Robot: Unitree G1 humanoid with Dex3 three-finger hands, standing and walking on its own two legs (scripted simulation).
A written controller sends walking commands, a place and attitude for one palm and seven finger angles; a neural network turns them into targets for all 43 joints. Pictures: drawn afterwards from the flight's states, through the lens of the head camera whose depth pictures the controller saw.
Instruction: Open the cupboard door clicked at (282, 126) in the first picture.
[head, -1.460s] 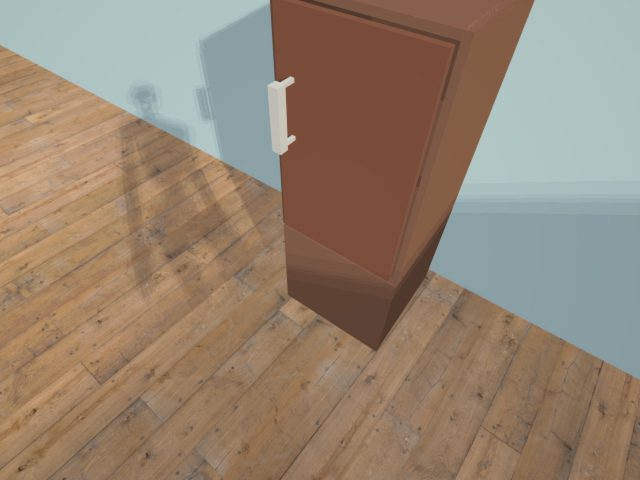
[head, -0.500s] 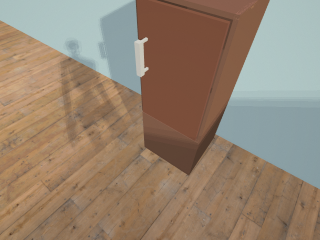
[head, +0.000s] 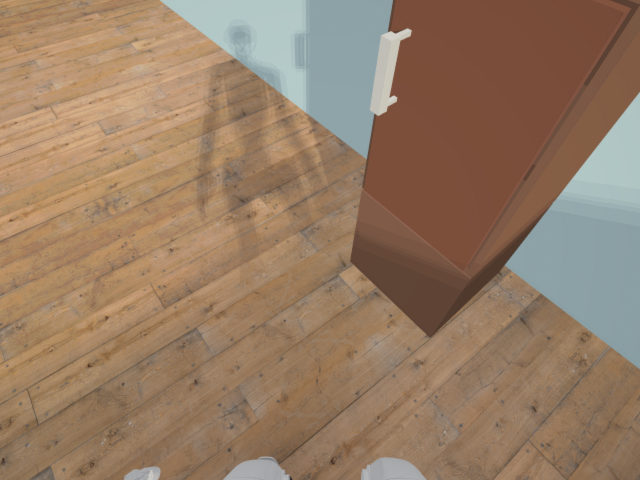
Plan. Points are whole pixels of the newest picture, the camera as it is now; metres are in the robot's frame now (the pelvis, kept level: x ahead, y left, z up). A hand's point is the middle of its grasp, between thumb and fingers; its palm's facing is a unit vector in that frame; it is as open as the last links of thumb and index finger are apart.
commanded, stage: walk around to get in front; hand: left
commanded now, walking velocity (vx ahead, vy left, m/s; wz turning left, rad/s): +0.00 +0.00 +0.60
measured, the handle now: (391, 72) +0.80 -0.12 +0.05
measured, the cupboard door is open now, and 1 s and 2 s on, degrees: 0 0 0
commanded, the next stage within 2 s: none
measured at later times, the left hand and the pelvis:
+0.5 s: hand out of the picture -0.02 +0.15 -0.14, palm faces +0.35 -0.89 -0.30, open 7.4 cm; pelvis +0.01 -0.06 +0.01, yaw +22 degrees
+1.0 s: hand out of the picture -0.04 +0.11 -0.14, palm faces +0.63 -0.72 -0.29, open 7.4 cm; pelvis +0.03 -0.10 +0.01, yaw +41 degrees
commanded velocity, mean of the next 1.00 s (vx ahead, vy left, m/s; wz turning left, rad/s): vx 0.00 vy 0.00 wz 0.60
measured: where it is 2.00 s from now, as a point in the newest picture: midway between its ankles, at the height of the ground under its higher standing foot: outside the picture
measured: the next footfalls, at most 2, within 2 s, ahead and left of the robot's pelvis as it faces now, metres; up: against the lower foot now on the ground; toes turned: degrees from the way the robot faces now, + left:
right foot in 0.24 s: +0.06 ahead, -0.17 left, +0.00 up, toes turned +11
left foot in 0.56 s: -0.01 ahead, +0.08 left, +0.00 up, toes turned +28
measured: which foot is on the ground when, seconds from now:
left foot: down 0.00-0.22, up 0.24-0.54, down 0.56-0.82, up 0.84-1.00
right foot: up 0.00-0.22, down 0.24-0.56, up 0.58-0.80, down 0.82-1.00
